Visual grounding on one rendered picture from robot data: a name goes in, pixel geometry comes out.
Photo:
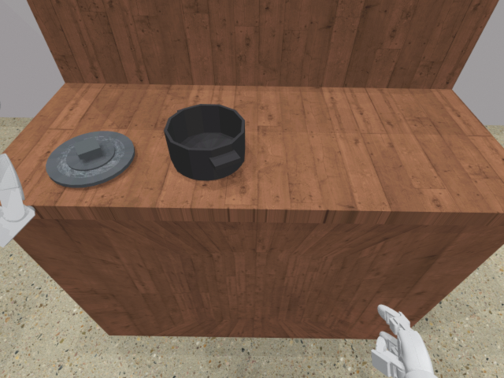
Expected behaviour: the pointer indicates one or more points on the table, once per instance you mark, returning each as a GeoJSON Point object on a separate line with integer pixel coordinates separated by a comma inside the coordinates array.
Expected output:
{"type": "Point", "coordinates": [366, 180]}

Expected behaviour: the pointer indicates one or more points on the robot right hand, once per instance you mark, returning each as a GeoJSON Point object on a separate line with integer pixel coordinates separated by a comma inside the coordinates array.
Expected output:
{"type": "Point", "coordinates": [406, 353]}

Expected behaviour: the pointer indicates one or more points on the robot left hand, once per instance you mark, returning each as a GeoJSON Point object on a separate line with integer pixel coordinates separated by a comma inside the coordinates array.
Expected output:
{"type": "Point", "coordinates": [14, 215]}

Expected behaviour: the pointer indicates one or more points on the pot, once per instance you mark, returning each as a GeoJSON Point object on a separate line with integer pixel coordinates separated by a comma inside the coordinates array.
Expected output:
{"type": "Point", "coordinates": [206, 141]}

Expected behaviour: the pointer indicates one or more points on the knob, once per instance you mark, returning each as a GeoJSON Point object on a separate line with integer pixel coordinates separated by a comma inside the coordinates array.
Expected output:
{"type": "Point", "coordinates": [87, 148]}

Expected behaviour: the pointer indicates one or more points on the lid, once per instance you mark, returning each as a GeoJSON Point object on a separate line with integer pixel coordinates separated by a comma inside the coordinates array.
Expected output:
{"type": "Point", "coordinates": [65, 168]}

